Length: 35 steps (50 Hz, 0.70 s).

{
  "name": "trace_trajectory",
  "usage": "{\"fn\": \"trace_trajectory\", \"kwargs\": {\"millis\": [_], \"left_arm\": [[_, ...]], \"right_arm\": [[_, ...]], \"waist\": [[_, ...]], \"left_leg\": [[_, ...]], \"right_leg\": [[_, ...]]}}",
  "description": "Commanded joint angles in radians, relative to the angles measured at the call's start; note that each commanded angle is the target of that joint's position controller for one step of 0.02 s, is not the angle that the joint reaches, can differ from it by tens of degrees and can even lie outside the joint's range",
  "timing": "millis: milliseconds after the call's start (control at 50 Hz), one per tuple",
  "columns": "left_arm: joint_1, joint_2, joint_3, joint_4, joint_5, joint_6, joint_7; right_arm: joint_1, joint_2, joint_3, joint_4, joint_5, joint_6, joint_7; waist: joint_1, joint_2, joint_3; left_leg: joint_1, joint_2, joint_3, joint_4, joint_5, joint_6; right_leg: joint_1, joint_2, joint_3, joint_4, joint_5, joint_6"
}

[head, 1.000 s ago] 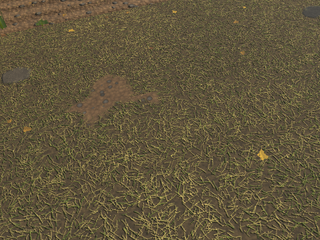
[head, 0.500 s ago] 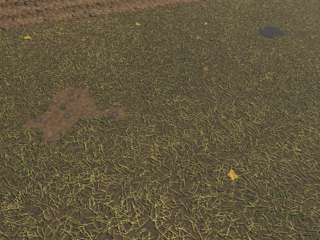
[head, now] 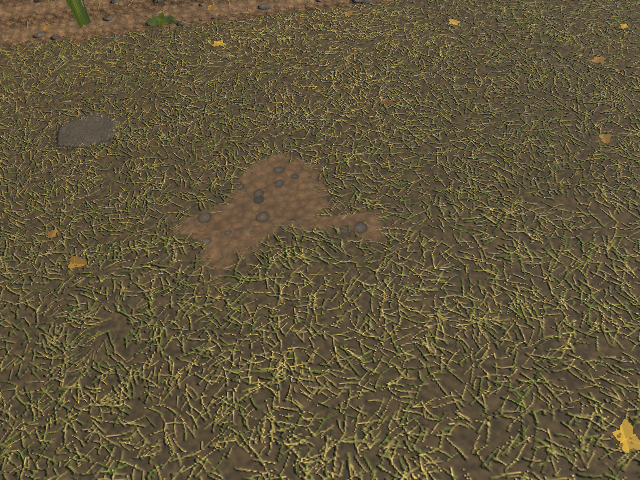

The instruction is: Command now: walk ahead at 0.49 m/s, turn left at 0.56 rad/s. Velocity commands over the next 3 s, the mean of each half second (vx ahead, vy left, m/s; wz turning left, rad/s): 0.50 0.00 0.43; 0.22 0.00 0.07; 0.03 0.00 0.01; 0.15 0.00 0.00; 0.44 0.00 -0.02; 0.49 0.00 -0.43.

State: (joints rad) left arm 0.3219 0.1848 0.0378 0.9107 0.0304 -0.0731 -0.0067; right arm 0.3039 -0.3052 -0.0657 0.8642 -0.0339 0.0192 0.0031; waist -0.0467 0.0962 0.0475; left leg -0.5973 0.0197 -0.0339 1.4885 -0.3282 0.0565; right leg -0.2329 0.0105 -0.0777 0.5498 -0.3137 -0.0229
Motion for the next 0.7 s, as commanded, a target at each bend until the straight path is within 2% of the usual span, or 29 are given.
{"fn": "trace_trajectory", "kwargs": {"millis": [20,40,80,120,200,240,260,280,300,320,340,360,380,400,420,460,520,540,560,580,600,620,640,660,700], "left_arm": [[-0.001,0.164,0.031,-0.057,0.0,-0.047,0.022],[0.029,0.147,0.025,-0.044,-0.006,-0.046,0.023],[0.046,0.123,0.017,-0.045,-0.014,-0.038,0.019],[0.05,0.134,0.018,-0.04,-0.015,-0.03,0.017],[0.158,0.169,0.024,-0.008,-0.01,-0.004,0.028],[0.194,0.199,0.026,0.009,-0.006,0.009,0.033],[0.209,0.218,0.028,0.02,-0.001,0.018,0.035],[0.217,0.227,0.029,0.023,0.001,0.026,0.033],[0.198,0.222,0.024,0.01,-0.006,0.029,0.026],[0.226,0.115,0.0,-0.046,-0.019,0.026,0.007],[0.175,0.174,0.018,-0.081,-0.021,0.025,-0.001],[0.044,0.213,0.031,-0.112,-0.013,0.025,0.004],[0.016,0.184,0.023,-0.121,-0.024,0.016,0.004],[0.048,0.164,0.021,-0.103,-0.022,0.018,0.001],[0.091,0.144,0.019,-0.08,-0.007,0.033,0.0],[0.127,0.134,0.021,-0.051,0.004,0.062,-0.009],[0.039,0.127,0.026,-0.067,0.001,0.077,-0.015],[-0.01,0.134,0.028,-0.08,-0.004,0.075,-0.01],[-0.077,0.138,0.03,-0.102,0.0,0.072,-0.012],[-0.097,0.127,0.028,-0.108,0.0,0.069,-0.012],[-0.096,0.102,0.017,-0.105,0.005,0.069,-0.01],[-0.092,0.091,0.012,-0.104,0.001,0.069,-0.008],[-0.101,0.093,0.009,-0.103,-0.004,0.069,-0.004],[-0.023,0.115,0.017,-0.06,-0.005,0.072,0.0],[-0.036,0.151,0.022,-0.055,0.003,0.076,0.005]], "right_arm": [[-0.059,-0.018,0.001,-0.101,-0.014,-0.009,0.046],[-0.074,0.004,0.009,-0.105,-0.014,-0.013,0.048],[-0.138,0.032,0.023,-0.13,-0.004,-0.021,0.053],[-0.226,0.033,0.03,-0.156,0.004,-0.022,0.068],[-0.354,0.04,0.039,-0.202,0.003,-0.019,0.079],[-0.345,0.032,0.036,-0.201,-0.004,-0.022,0.069],[-0.289,0.02,0.031,-0.183,-0.008,-0.024,0.061],[-0.167,-0.002,0.019,-0.142,-0.012,-0.031,0.052],[-0.001,-0.046,-0.001,-0.086,-0.021,-0.04,0.035],[0.085,-0.151,-0.027,-0.076,-0.031,-0.043,0.017],[0.139,-0.192,-0.034,-0.077,0.009,-0.024,0.012],[0.088,-0.168,-0.032,-0.061,0.018,-0.016,-0.001],[0.028,-0.126,-0.021,-0.052,0.022,-0.02,-0.008],[-0.026,-0.086,-0.009,-0.048,0.021,-0.029,-0.006],[-0.057,-0.059,-0.001,-0.042,0.023,-0.041,-0.006],[-0.055,-0.043,0.003,-0.031,0.024,-0.067,0.0],[0.001,-0.073,-0.005,0.004,0.038,-0.086,0.0],[0.02,-0.066,-0.003,0.013,0.041,-0.086,-0.004],[0.036,-0.064,0.002,0.025,0.042,-0.084,-0.009],[0.049,-0.064,0.004,0.033,0.041,-0.084,-0.01],[0.05,-0.062,0.006,0.041,0.037,-0.086,-0.01],[0.053,-0.054,0.011,0.048,0.035,-0.086,-0.009],[0.063,-0.045,0.016,0.056,0.032,-0.085,-0.008],[0.067,-0.059,0.013,0.06,0.016,-0.086,-0.011],[0.071,-0.042,0.023,0.067,0.013,-0.077,-0.021]], "waist": [[0.003,-0.235,0.062],[0.001,-0.226,0.032],[0.007,-0.209,0.016],[0.022,-0.202,0.036],[0.077,-0.151,0.054],[0.072,-0.162,0.014],[0.048,-0.171,-0.021],[0.0,-0.173,-0.088],[-0.078,-0.135,-0.174],[-0.063,0.064,-0.316],[-0.089,0.071,-0.395],[-0.081,-0.041,-0.22],[-0.043,-0.04,-0.09],[0.025,-0.079,-0.031],[0.071,-0.06,-0.004],[0.095,-0.06,-0.02],[0.092,-0.057,0.001],[0.082,-0.06,0.025],[0.069,-0.077,0.043],[0.067,-0.062,0.034],[0.067,-0.04,0.01],[0.066,-0.023,-0.011],[0.059,-0.014,-0.023],[0.072,0.01,-0.082],[0.066,-0.021,-0.054]], "left_leg": [[-0.111,0.054,-0.065,-0.243,0.196,-0.041],[-0.117,0.052,-0.065,-0.297,0.207,-0.034],[-0.097,0.044,-0.026,-0.465,0.268,-0.01],[-0.019,0.032,0.053,-0.595,0.341,0.03],[-0.007,0.001,0.131,-0.768,0.25,0.075],[0.09,-0.057,0.162,-0.833,0.125,0.1],[0.171,-0.09,0.173,-0.854,0.066,0.116],[0.33,-0.123,0.168,-0.894,0.058,0.138],[0.583,-0.085,0.084,-0.967,0.101,0.178],[0.902,0.243,-0.358,-1.013,0.055,0.276],[0.985,0.4,-0.75,-1.188,0.085,0.367],[0.898,0.351,-0.563,-1.189,0.136,0.327],[0.726,0.31,-0.428,-1.198,0.251,0.293],[0.572,0.242,-0.317,-1.225,0.34,0.233],[0.475,0.194,-0.239,-1.249,0.397,0.198],[0.421,0.152,-0.179,-1.283,0.457,0.184],[0.428,0.127,-0.131,-1.33,0.463,0.166],[0.444,0.127,-0.122,-1.331,0.534,0.155],[0.45,0.12,-0.098,-1.317,0.666,0.135],[0.466,0.111,-0.071,-1.292,0.793,0.118],[0.441,0.092,-0.02,-1.261,0.94,0.101],[0.438,0.081,0.006,-1.237,0.996,0.085],[0.444,0.077,0.015,-1.223,1.011,0.076],[0.474,0.11,0.009,-1.182,1.031,0.077],[0.515,0.136,-0.009,-1.139,1.052,0.096]], "right_leg": [[-0.046,-0.315,0.26,-0.325,0.319,-0.145],[0.003,-0.317,0.229,-0.306,0.436,-0.153],[0.052,-0.3,0.13,-0.306,0.505,-0.136],[0.038,-0.274,0.04,-0.335,0.548,-0.105],[0.214,-0.28,-0.04,-0.295,0.614,-0.085],[0.277,-0.282,-0.073,-0.191,0.841,-0.084],[0.295,-0.284,-0.088,-0.087,0.946,-0.088],[0.264,-0.283,-0.105,0.071,0.979,-0.085],[0.115,-0.263,-0.135,0.298,0.83,-0.062],[-0.218,-0.166,-0.146,0.663,0.134,-0.02],[-0.435,-0.001,-0.005,0.871,-0.241,0.007],[-0.561,-0.066,0.075,0.876,-0.147,-0.002],[-0.54,-0.097,0.073,0.812,-0.095,-0.01],[-0.437,-0.131,0.085,0.697,-0.05,-0.013],[-0.346,-0.143,0.085,0.628,-0.037,-0.006],[-0.261,-0.13,0.071,0.581,0.005,0.005],[-0.31,-0.128,0.068,0.475,0.121,0.021],[-0.345,-0.126,0.068,0.434,0.16,0.028],[-0.359,-0.115,0.064,0.36,0.191,0.037],[-0.342,-0.099,0.055,0.307,0.223,0.038],[-0.271,-0.071,0.03,0.291,0.273,0.034],[-0.226,-0.052,0.021,0.266,0.301,0.026],[-0.198,-0.036,0.013,0.245,0.315,0.019],[-0.159,-0.034,0.024,0.363,0.413,-0.005],[-0.204,-0.035,0.04,0.39,0.317,-0.026]]}}
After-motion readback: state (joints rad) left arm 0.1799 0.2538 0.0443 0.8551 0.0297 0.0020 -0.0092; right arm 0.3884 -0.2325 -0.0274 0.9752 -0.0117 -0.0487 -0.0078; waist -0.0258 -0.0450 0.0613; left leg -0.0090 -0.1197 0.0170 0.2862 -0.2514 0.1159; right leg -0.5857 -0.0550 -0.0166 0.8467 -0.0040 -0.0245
